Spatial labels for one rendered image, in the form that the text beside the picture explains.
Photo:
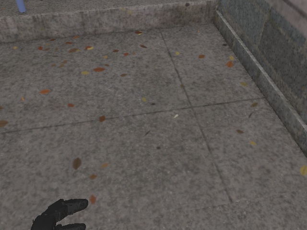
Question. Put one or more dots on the robot left hand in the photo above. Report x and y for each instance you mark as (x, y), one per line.
(58, 211)

